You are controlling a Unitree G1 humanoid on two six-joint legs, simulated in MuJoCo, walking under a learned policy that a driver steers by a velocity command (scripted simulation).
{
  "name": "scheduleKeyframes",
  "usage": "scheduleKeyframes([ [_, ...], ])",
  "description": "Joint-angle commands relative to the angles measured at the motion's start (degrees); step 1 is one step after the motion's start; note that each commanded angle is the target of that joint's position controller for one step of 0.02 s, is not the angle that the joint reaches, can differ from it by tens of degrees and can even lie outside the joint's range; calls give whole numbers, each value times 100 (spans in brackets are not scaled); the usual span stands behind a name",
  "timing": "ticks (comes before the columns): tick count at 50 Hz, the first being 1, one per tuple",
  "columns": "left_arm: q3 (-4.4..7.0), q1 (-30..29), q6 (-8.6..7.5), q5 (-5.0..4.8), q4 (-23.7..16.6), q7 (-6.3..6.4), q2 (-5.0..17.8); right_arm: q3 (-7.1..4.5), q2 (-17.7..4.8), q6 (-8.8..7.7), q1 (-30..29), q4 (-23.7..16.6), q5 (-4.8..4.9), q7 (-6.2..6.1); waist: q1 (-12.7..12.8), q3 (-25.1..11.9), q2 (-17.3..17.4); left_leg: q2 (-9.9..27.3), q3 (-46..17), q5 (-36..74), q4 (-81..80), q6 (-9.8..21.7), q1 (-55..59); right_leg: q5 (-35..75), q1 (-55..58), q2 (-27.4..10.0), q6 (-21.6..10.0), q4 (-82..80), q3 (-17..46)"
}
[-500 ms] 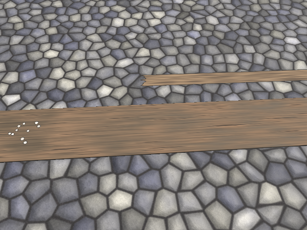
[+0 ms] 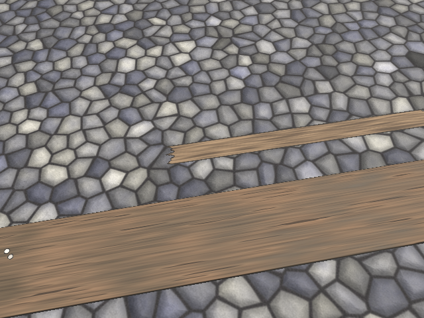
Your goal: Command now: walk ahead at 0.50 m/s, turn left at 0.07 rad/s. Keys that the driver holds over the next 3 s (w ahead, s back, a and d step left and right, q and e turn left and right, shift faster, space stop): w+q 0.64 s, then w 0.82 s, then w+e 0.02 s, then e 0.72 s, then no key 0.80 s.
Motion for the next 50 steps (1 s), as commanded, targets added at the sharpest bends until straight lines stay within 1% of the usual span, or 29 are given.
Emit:
scheduleKeyframes([
  [1, 215, 888, -9, -85, 83, 8, 613, -126, -525, -55, -88, -408, 9, 34, 366, -210, -395, 483, -361, 643, 1131, 129, -2282, -496, 1892, -1748, -700, -2005, 2276],
  [2, 183, 837, -53, -98, 126, 30, 511, -129, -488, 16, -47, -360, -55, 58, 247, -58, -494, 562, -354, 777, 935, 69, -2046, -148, 1528, -1561, -547, -2160, 1830],
  [3, 167, 850, -100, -95, 185, 51, 458, -114, -405, 92, 67, -292, -106, 99, 159, -53, -563, 585, -344, 907, 876, 9, -1843, 116, 1328, -1443, -461, -2281, 1496],
  [5, 193, 1074, -208, -107, 315, 64, 535, -131, -365, 173, -44, -318, -104, 154, 112, -44, -476, 566, -333, 1184, 880, -48, -1949, 698, 1335, -1409, -460, -2404, 1109],
  [7, 217, 1248, -251, -118, 414, 73, 593, -142, -342, 215, -406, -422, -95, 182, 142, 74, -404, 621, -340, 1569, 731, -98, -2374, 951, 1468, -1390, -439, -2510, 752],
  [10, 199, 1488, -245, -110, 539, 89, 533, -136, -308, 227, -986, -612, -90, 202, 241, 219, -363, 616, -280, 2110, 230, -161, -2833, 1358, 1694, -1323, -384, -2535, 311],
  [13, 182, 1589, -242, -122, 624, 118, 528, -67, -192, 198, -1551, -813, -96, 245, 341, 312, -384, 557, 32, 2621, -681, -164, -2739, 1865, 1830, -1229, -282, -2462, -140],
  [16, 176, 1924, -199, -117, 788, 180, 552, 7, -103, 198, -2053, -1037, -120, 281, 508, 405, -380, 475, 425, 2688, -1418, -32, -2623, 2504, 2245, -1332, -239, -2254, -443],
  [18, 185, 2064, -148, -92, 874, 213, 614, 12, -133, 194, -2216, -1156, -131, 295, 533, 405, -410, 358, 613, 2370, -1705, 130, -2518, 3142, 2618, -1452, -211, -1970, -572],
  [21, 235, 1903, -69, -66, 874, 274, 842, -66, -287, 207, -1781, -1107, -156, 248, 250, 43, -612, -111, 916, 1495, -1861, 488, -1734, 5419, 2974, -1556, -140, -896, -828],
  [22, 266, 1826, -22, -54, 855, 284, 942, -124, -377, 195, -1327, -994, -165, 218, 50, -223, -642, -310, 965, 1220, -1943, 640, -1238, 5820, 2963, -1571, -149, -126, -880],
  [23, 288, 1759, 30, -59, 807, 280, 1013, -216, -520, 154, -650, -800, -186, 181, -244, -615, -574, -462, 877, 1217, -2284, 814, -363, 5457, 2655, -1539, -115, 957, -922],
  [24, 282, 1630, 36, -85, 668, 262, 978, -379, -898, 129, 191, -589, -256, 103, -682, -1086, -166, 14, 43, 1182, -2720, 1129, 1021, 3986, 1577, -1392, 54, 2543, -963],
  [25, 149, 1921, -7, -125, 297, 139, 269, -563, -1591, 163, 131, -661, -226, 10, -229, -1565, 1198, 1832, -2816, 1735, -2878, 1991, 2842, -1431, -942, -311, 386, 4717, -856],
  [26, 240, 1275, -68, -110, 58, 117, 728, -584, -1614, 243, 308, -703, 0, 15, -523, -1883, 599, 2130, -4308, 1875, -3646, 2380, 3051, -1995, -1851, 141, 441, 5496, 440],
  [27, 209, 871, -147, -125, -112, 101, 672, -542, -1436, 269, -41, -668, 27, -49, -351, -983, 263, 2025, -3368, 2004, -3776, 2153, 2461, -1439, -2343, -303, 386, 5264, 702],
  [28, 193, 858, -208, -141, -115, 107, 672, -458, -1083, 256, -296, -674, 34, -62, -137, -495, -120, 1799, -2820, 2379, -3915, 1868, 1652, -1062, -2096, -511, 385, 4694, 660],
  [29, 210, 902, -173, -100, -65, 117, 659, -401, -881, 226, -562, -708, 19, -75, 131, -183, -316, 1469, -2329, 2849, -4011, 1605, 1000, -957, -1737, -648, 430, 4240, 656],
  [30, 201, 1031, -57, -1, -65, 106, 625, -353, -747, 185, -724, -743, 47, -92, 329, -145, -260, 1207, -1961, 3206, -4090, 1490, 555, -936, -1338, -713, 528, 3938, 675],
  [31, 198, 1130, 71, 54, -54, 81, 572, -327, -724, 128, -759, -772, 51, -81, 426, -215, -182, 1047, -1736, 3379, -4127, 1424, 362, -931, -1101, -733, 601, 3699, 660],
  [33, 178, 1120, 232, 74, -115, 36, 461, -353, -854, 26, -608, -750, 58, -53, 477, -248, -92, 856, -1476, 3680, -4196, 1400, 196, -765, -1064, -717, 717, 3312, 503],
  [35, 160, 766, 275, 59, -255, 3, 422, -362, -912, -4, -382, -717, 41, -37, 370, -135, 25, 752, -1331, 3580, -4345, 1281, 142, -270, -1247, -757, 770, 2796, 396],
  [38, 142, 108, 285, 35, -479, -13, 424, -321, -826, -16, 17, -625, 59, -18, 96, 21, 182, 683, -1266, 3651, -4417, 994, 461, 507, -1540, -761, 739, 1913, 346],
  [40, 126, -209, 280, 5, -590, -26, 429, -310, -847, -29, 251, -569, 55, -32, -56, 18, 248, 731, -1266, 3810, -4374, 872, 844, 827, -1670, -706, 677, 1497, 336],
  [45, 97, -928, 193, -30, -884, -85, 458, -270, -887, -23, 597, -491, -30, -94, -305, 175, 280, 969, -1331, 4136, -4155, 876, 1607, 901, -1814, -458, 429, 664, 230],
  [47, 114, -1025, 167, -39, -975, -114, 536, -263, -949, -9, 595, -462, -59, -118, -248, 302, 299, 1094, -1388, 4397, -4047, 828, 1750, 571, -1653, -349, 267, 325, 218],
  [48, 135, -870, 135, -38, -971, -133, 589, -270, -1008, -7, 479, -490, -58, -143, -130, 297, 281, 1113, -1341, 4745, -3957, 739, 1698, 463, -1278, -250, 176, 79, 233],
  [49, 170, -504, 106, -52, -865, -109, 642, -271, -1073, -17, 325, -507, -70, -159, 72, 159, 367, 1088, -1254, 5379, -3691, 634, 1632, 275, -680, -98, 74, -69, 198],
  [50, 229, 119, 82, -78, -665, -60, 750, -276, -1133, -24, 234, -501, -81, -166, 335, -162, 388, 1024, -1153, 6076, -3108, 546, 1606, 110, 87, 93, -40, -150, 146],
])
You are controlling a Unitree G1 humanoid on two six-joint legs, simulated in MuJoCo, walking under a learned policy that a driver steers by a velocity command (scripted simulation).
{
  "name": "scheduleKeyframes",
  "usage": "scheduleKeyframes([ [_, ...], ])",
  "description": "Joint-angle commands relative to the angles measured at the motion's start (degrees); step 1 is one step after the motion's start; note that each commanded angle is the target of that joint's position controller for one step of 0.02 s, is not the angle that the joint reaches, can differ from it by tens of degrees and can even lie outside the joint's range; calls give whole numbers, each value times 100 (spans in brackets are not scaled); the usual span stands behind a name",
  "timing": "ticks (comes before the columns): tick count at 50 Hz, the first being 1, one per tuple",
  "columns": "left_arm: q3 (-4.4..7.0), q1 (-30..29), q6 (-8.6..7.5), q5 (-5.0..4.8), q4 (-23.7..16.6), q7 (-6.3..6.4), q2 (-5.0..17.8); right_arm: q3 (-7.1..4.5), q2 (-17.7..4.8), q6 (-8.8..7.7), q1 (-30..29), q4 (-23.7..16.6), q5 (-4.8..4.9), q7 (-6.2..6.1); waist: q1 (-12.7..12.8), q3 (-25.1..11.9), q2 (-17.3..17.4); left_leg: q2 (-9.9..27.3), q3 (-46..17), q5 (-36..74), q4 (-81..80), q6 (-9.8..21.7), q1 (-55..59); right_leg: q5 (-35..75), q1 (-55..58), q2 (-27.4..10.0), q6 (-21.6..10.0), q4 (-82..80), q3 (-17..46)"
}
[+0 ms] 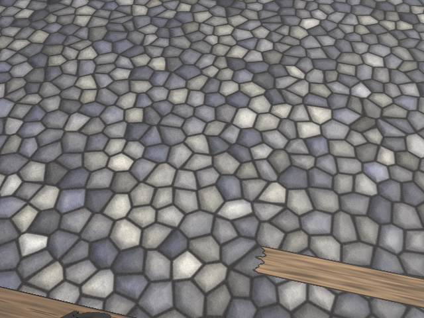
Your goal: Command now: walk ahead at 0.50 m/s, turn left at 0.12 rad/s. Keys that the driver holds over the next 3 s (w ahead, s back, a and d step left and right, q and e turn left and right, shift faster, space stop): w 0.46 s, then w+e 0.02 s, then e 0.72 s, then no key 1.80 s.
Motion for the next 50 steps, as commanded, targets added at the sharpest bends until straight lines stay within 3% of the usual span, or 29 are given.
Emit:
scheduleKeyframes([
  [1, 299, 1380, -191, -30, 70, 121, 830, -189, -1012, -56, -210, -250, -11, -38, 1008, -673, 385, 1353, -222, 5611, 2018, 208, -487, -96, 2088, 238, -409, -567, 19],
  [2, 387, 2377, -235, 88, 211, 209, 1211, -111, -750, -73, -146, -435, 33, -17, 1320, -1501, -205, 1037, 20, 3863, 3717, 108, -1464, -699, 3554, -964, -709, -634, 1328],
  [3, 542, 2538, -189, 112, 296, 192, 1735, -68, -361, -67, 693, -394, 216, 21, 943, -2081, -1481, -116, 418, -478, 5631, -162, -3377, -1089, 4854, -2281, -1473, -1149, 4035],
  [4, 442, 2177, -108, -88, 288, 131, 1244, -146, -819, -53, 364, -290, 8, -3, 884, -1475, -582, 156, -81, -691, 6166, -71, -4047, -1498, 4336, -2088, -1366, -1501, 4351],
  [5, 360, 1597, -93, -117, 190, 115, 926, -159, -815, -65, -124, -417, 19, 26, 730, -637, -216, 403, -63, -179, 6107, -79, -4177, -1289, 3490, -1929, -1259, -1591, 3382],
  [6, 304, 1294, -118, -70, 160, 91, 719, -114, -689, -75, -372, -482, 51, 54, 640, -297, 16, 600, -15, 172, 5806, -105, -3991, -584, 2860, -1688, -1134, -1780, 2742],
  [7, 270, 1228, -161, -63, 211, 99, 638, -103, -621, -21, -427, -490, 26, 79, 507, -134, -90, 756, 46, 266, 5521, -149, -3819, 25, 2484, -1450, -996, -1872, 2241],
  [11, 252, 1522, -336, -132, 505, 63, 653, -61, -479, 195, -431, -475, -73, 145, 305, -127, -335, 969, 269, 536, 4762, -329, -3551, 765, 2108, -1072, -912, -2244, 1414],
  [16, 263, 1822, -316, -183, 716, 68, 751, 11, -415, 201, -1673, -863, -77, 213, 489, 256, -130, 1247, 543, 1733, 3220, -520, -4114, 1081, 2186, -813, -898, -2649, 834],
  [20, 258, 2167, -284, -155, 917, 89, 761, 112, -236, 203, -2226, -961, -56, 243, 667, 70, -279, 1092, 860, 2188, 2625, -504, -3710, 1796, 2442, -730, -816, -2461, 477],
  [22, 305, 2352, -283, -70, 998, 129, 853, 12, -503, 190, -2033, -841, -96, 241, 585, -21, -242, 1320, 515, 2362, 3121, -358, -4219, 2026, 3182, -1176, -989, -2223, 701],
  [24, 306, 2427, -247, -20, 971, 150, 846, -46, -605, 164, -2247, -822, -124, 249, 718, -4, -129, 1200, 709, 2213, 3335, -308, -4314, 2046, 3435, -1178, -1080, -1926, 731],
  [26, 263, 2344, -199, 4, 955, 198, 752, -39, -491, 112, -2351, -858, -156, 235, 664, 152, -178, 1046, 754, 1687, 3130, -275, -4025, 2928, 3300, -1128, -1028, -1385, 743],
  [28, 279, 1914, -196, -31, 833, 209, 822, -58, -425, 7, -1451, -521, -153, 203, 222, -126, -284, 621, 904, 1362, 2451, -161, -2433, 4433, 2666, -792, -734, -207, 559],
  [29, 304, 1676, -209, -131, 784, 204, 882, -101, -471, -81, -638, -235, -169, 186, -171, -334, -282, 548, 955, 2122, 1753, -123, -1409, 4137, 2171, -560, -572, 882, 542],
  [30, 278, 1876, -262, -208, 638, 201, 649, -257, -1072, -176, 6, -62, -205, 135, -271, -669, 662, 1507, 59, 4385, 1339, 153, -164, 1976, 1102, -45, -270, 2563, 364],
  [31, 172, 2663, -251, -261, 659, 261, 91, -263, -1172, -172, -180, -242, -74, 141, 250, -1358, 1641, 3117, -1545, 6340, 1269, 782, 858, -2694, -137, 536, -52, 4328, 184],
  [32, 304, 2499, -190, -173, 771, 376, 614, -206, -1014, -154, -338, -401, 108, 198, 124, -1093, 812, 3074, -1322, 6960, 1131, 990, 301, -2657, -526, 446, -44, 4404, 583],
  [34, 387, 2039, -16, -143, 664, 346, 732, -99, -588, -141, -1155, -568, 65, 202, 429, -323, 665, 2804, -632, 5173, 516, 829, -772, -2198, -535, -18, 19, 3916, 570],
  [35, 424, 1840, 120, -54, 554, 273, 725, -80, -521, -147, -1207, -538, 53, 159, 489, -81, 798, 2627, -265, 4868, 327, 712, -1141, -2001, -340, -132, 61, 3571, 560],
  [36, 403, 1896, 267, 14, 563, 203, 593, -131, -636, -126, -1195, -490, 8, 112, 564, -98, 895, 2608, -46, 4794, 263, 810, -1503, -1839, -41, -83, 114, 3692, 396],
  [38, 432, 1710, 459, 23, 449, 147, 576, -170, -724, -149, -1273, -574, -108, 54, 580, -305, 603, 2565, 370, 4437, 324, 841, -1532, -1044, -66, -38, 70, 3754, 260],
  [39, 445, 1580, 509, 25, 374, 130, 546, -151, -657, -160, -1247, -586, -89, 37, 592, -341, 531, 2514, 559, 4526, 418, 775, -1487, -742, -212, -37, 33, 3682, 251],
  [40, 444, 1452, 542, 36, 292, 119, 499, -140, -639, -162, -1188, -586, -57, 25, 571, -357, 587, 2480, 723, 4550, 495, 701, -1447, -456, -319, -24, 8, 3595, 213],
  [41, 503, 957, 519, -34, 150, 132, 567, -142, -646, -227, -1024, -500, -6, 7, 489, -118, 659, 2259, 878, 3257, 351, 391, -1156, 21, -921, -52, 47, 3158, 326],
  [42, 501, 661, 508, 15, 48, 110, 535, -151, -670, -259, -901, -461, 20, -31, 400, -62, 752, 2297, 882, 2781, 400, 273, -1072, 366, -1053, -65, 55, 2867, 307],
  [44, 515, 424, 523, 52, -41, 72, 511, -146, -647, -289, -666, -410, 0, -77, 320, -26, 763, 2405, 883, 2689, 530, 306, -904, 731, -1288, -83, 85, 2593, 328],
  [45, 500, 261, 525, -12, -169, 32, 525, -180, -720, -292, -790, -436, -14, -98, 423, 77, 755, 2320, 938, 1789, 462, 219, -1224, 1310, -1110, -117, 154, 1939, 384],
  [50, 482, -242, 578, -52, -226, -296, 444, -188, -597, -326, -769, -506, -99, -123, 237, 293, 413, 2221, 1366, 92, 1350, -46, -1902, 3062, 93, -97, 216, 167, 220],
])
Over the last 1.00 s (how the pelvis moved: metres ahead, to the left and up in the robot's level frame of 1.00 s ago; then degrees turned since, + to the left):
0.52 0.09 0.00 24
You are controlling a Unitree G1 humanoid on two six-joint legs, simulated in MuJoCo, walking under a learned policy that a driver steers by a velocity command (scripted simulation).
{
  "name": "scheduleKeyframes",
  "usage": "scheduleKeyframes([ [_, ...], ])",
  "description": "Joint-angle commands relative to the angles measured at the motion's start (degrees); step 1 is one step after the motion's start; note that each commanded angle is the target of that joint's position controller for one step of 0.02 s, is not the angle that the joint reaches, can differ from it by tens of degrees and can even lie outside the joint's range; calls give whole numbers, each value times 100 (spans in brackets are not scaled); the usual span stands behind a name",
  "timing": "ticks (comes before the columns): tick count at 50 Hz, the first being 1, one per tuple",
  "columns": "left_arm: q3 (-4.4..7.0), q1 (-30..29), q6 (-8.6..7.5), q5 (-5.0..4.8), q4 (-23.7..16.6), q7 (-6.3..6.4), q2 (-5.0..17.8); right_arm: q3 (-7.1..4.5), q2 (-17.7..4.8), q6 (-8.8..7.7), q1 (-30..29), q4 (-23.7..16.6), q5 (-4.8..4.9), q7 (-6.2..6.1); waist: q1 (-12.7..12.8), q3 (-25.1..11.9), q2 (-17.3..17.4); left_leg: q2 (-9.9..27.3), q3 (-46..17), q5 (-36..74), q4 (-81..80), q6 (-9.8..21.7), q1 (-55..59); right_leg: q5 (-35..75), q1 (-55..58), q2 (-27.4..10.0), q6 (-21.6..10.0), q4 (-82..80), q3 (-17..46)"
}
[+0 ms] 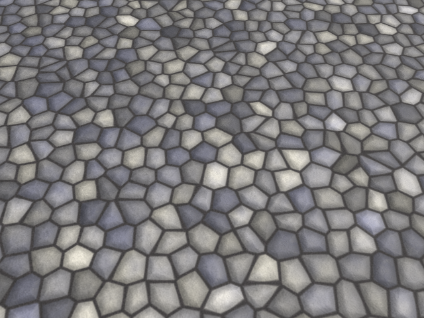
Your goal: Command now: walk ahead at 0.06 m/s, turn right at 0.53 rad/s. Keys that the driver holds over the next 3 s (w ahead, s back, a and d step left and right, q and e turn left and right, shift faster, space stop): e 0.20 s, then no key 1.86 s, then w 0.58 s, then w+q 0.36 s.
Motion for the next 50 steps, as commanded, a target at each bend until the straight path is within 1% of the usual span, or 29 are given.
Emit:
scheduleKeyframes([
  [1, 3, -524, -23, -51, -361, -184, 147, -166, -617, -84, -21, -318, -31, -47, -103, 43, 390, 1225, -755, 181, -286, 417, -562, 832, 568, -34, 66, -907, -78],
  [5, -9, -235, -19, -50, -6, -153, 215, -210, -570, 149, 150, -299, -66, -173, -160, 212, 313, 1314, -756, 7, 1376, 355, -423, 604, 927, -169, 85, -1837, -156],
  [6, -3, 202, -45, 63, 216, -86, 234, -193, -517, 239, 224, -272, 43, -139, 15, 67, 209, 1122, -555, 72, 2188, 394, -554, 564, 1589, -31, 47, -2148, -330],
  [7, 49, 1140, -139, 228, 642, -5, 273, -185, -502, 315, 131, -247, 201, -94, 508, -237, -108, 879, -192, 339, 3368, 369, -837, 989, 2668, 196, -61, -2585, -682],
  [8, 174, 2153, -271, 395, 1138, 73, 616, -180, -454, 363, 322, -251, 309, -60, 870, -751, -1061, 315, 52, -1423, 5575, 275, -1870, 2445, 4283, -111, -338, -2388, -343],
  [9, 253, 2408, -340, 276, 1099, 27, 1296, -145, -229, 432, 733, -419, 389, -20, 559, -1268, -1783, -9, -451, -3266, 7502, 103, -4332, 6439, 6284, -1278, -936, -38, 610],
  [10, 303, 2320, -384, -104, 694, 21, 1539, -89, -394, 471, 289, -661, 236, -72, 865, -2331, -1086, 129, -1015, -2609, 8108, 36, -4824, 6361, 6269, -2004, -1478, -315, 1569],
  [11, 240, 1734, -355, -195, 441, 99, 1354, -72, -458, 511, -39, -732, 114, -115, 671, -2346, -361, 124, -1203, -1835, 8337, 45, -4944, 4619, 5533, -2167, -1787, -767, 1734],
  [13, 59, 707, -295, -98, 98, 450, 908, 60, -300, 541, -243, -788, -58, -103, 249, -2182, -297, 217, -1542, -801, 7879, -130, -4773, 587, 3922, -2340, -2190, -1791, 2267],
  [14, -130, 389, -335, -77, 79, 479, 508, -37, -671, 637, -389, -743, -85, -102, 112, -1635, 131, 320, -1763, 365, 6632, -228, -4092, -833, 2719, -1848, -1857, -2083, 1818],
  [15, -194, 329, -380, 10, 129, 488, 417, -54, -627, 747, -513, -706, -87, -109, 69, -1319, -25, 157, -1609, 545, 6487, -256, -3596, -566, 1923, -1577, -1755, -2097, 1658],
  [17, -200, 591, -497, 24, 242, 509, 499, 15, -388, 890, -505, -748, -120, -145, 86, -1332, -70, -67, -1579, 451, 6669, -236, -3566, 320, 1748, -1415, -1761, -1852, 1587],
  [18, -218, 754, -524, -17, 345, 538, 504, 78, -223, 907, -701, -933, -62, -106, 53, -1096, 55, -59, -1631, 925, 5801, -294, -3733, -336, 1594, -1193, -1688, -1909, 1428],
  [22, -283, 1047, -434, 52, 391, 588, 249, 187, 45, 924, -891, -1123, -146, 1, 259, -1169, -302, -108, -1608, 1054, 4072, -304, -3800, -2241, 2093, -896, -1466, -2066, 1489],
  [25, -255, 1028, -346, 105, 262, 571, 274, 242, 113, 925, -1241, -1304, -78, 54, 438, -931, -639, -163, -1553, 940, 2160, -286, -2714, -3734, 1609, -876, -1279, -2537, 1617],
  [27, -248, 957, -291, 130, 166, 479, 279, 199, 31, 904, -842, -1173, 21, 55, 346, -856, -735, -344, -1445, 620, 1345, -121, -1448, -4126, 955, -876, -1184, -2646, 1610],
  [30, -236, 1085, -215, 79, 117, 426, 222, 99, -43, 764, -94, -880, 37, 25, 102, -436, -364, -516, -1238, 698, -319, 185, 220, -4938, 17, -644, -802, -2343, 1593],
  [31, -244, 1269, -234, 99, 155, 432, 111, 97, -97, 654, 139, -849, 50, 13, 17, -238, 41, -196, -1583, 671, -914, 185, 697, -4896, -374, -379, -534, -1911, 1418],
  [32, -350, 1359, -275, 93, 75, 411, -375, 142, -189, 524, 380, -886, 28, 11, 37, -417, 982, 1153, -3215, -258, -1558, 261, 830, -4886, -606, 102, -175, -378, 766],
  [33, -253, 1064, -378, 1, -162, 378, -184, 80, -632, 535, 157, -963, 9, -38, -21, -40, 1535, 2108, -4673, 335, -2142, 902, 148, -5048, -1094, 735, -12, -402, 217],
  [34, -161, 646, -382, 107, -112, 333, 110, 98, -452, 508, 143, -838, -42, -84, -108, 110, 918, 1715, -4440, 232, -2128, 1042, -427, -4593, -486, 490, 37, 111, 587],
  [38, -196, 1243, -252, 151, 294, 185, -128, 138, -161, 422, -704, -852, 12, -55, 490, -425, 1077, 614, -2753, 830, -1813, 728, -1073, -3646, 609, 606, 121, 984, 200],
  [42, -323, 831, -236, 55, 288, 241, -341, 100, -124, 391, -212, -639, 24, -25, 138, -491, 1070, 592, -2658, 715, -1714, 833, -979, -3469, 1326, 506, 90, -256, -41],
  [44, -337, 855, -258, -9, 360, 305, -293, 88, -190, 401, -111, -563, 55, -37, 170, -483, 1019, 721, -2831, 1095, -1580, 843, -1003, -3302, 1850, 478, 16, -1012, -51],
  [46, -357, 962, -385, 36, 470, 399, -204, 123, -105, 323, 97, -445, 41, -25, 246, -631, 693, 663, -2783, 1840, -1322, 544, -1149, -2448, 2869, 136, -3, -1975, 316],
  [47, -359, 1142, -468, 63, 522, 451, -98, 168, 21, 244, 125, -443, 52, 20, 271, -876, 570, 587, -2689, 1996, -1184, 357, -1208, -2131, 3414, -375, 0, -1993, 810],
  [48, -310, 907, -470, -2, 683, 444, 88, 140, 103, 234, 386, -361, 130, 65, -36, -654, -241, 203, -2311, 1767, -1374, 241, -999, -1686, 2914, -480, -173, -1618, 1030],
  [49, -363, 944, -479, -52, 705, 402, -182, 82, -127, 261, 291, -197, 92, 55, 170, -617, 35, 139, -2231, 1537, -1315, 189, -629, -1907, 2634, -394, -185, -1679, 942],
  [50, -358, 986, -513, -78, 800, 384, -159, 52, -158, 293, 163, -188, 90, 63, 229, -423, 18, 150, -2234, 1622, -1265, 221, -628, -1955, 2501, -327, -157, -1771, 875],
])
Over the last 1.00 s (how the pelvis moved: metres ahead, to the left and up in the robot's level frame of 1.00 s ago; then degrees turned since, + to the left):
0.39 0.01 -0.01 -13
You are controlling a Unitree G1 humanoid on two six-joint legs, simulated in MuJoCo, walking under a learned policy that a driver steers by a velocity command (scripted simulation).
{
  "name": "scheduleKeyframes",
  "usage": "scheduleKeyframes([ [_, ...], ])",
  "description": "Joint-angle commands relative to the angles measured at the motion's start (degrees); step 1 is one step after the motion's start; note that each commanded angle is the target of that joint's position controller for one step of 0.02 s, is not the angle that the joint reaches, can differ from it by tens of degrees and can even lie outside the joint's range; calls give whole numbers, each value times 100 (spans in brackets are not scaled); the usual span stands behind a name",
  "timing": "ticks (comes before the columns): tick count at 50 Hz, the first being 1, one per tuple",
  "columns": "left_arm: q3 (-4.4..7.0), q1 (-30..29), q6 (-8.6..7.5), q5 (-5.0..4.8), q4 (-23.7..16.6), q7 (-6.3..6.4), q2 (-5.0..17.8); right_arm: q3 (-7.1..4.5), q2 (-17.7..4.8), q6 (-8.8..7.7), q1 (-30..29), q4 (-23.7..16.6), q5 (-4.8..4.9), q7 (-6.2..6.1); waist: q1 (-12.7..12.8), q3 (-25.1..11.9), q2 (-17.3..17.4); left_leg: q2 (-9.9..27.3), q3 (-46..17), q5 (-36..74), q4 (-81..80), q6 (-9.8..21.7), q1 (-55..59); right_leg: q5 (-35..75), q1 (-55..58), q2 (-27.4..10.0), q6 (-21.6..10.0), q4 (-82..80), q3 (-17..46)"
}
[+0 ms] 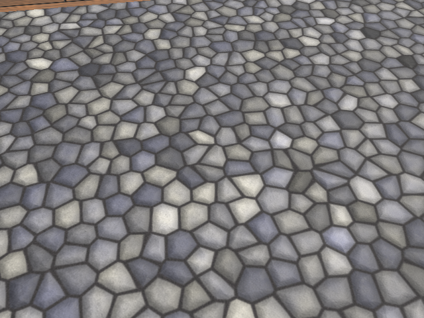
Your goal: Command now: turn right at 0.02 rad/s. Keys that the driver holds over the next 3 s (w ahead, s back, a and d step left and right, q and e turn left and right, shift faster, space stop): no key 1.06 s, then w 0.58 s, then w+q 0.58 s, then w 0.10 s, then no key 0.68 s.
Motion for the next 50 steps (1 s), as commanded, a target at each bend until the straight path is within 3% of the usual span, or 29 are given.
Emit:
scheduleKeyframes([
  [1, 93, 210, -129, -43, 20, 22, 488, -184, -624, -49, 136, -87, 7, 29, 137, 102, -133, 684, -764, 828, -671, 66, -148, 1029, 450, -735, -150, -417, 765],
  [12, 107, 251, -183, -43, 731, 117, 354, -253, -435, -3, 34, 593, -2, -42, 68, 248, -43, 721, -674, 1268, -729, 48, 405, 1384, 471, -719, -154, -552, 683],
  [23, 86, 408, -158, -26, 1177, 155, 222, -233, -313, 29, -35, 1109, -6, -80, 90, 330, 30, 738, -637, 1268, -770, 34, 471, 1362, 604, -720, -167, -611, 640],
  [50, 26, 622, -102, -19, 1520, 183, -15, -107, -44, 9, 221, 1528, -18, -112, 106, 551, 31, 723, -679, 914, -890, 47, 281, 906, 526, -717, -116, -669, 588],
])
Over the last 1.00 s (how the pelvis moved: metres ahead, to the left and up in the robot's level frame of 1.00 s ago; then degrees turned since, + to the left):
0.15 0.01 -0.12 -13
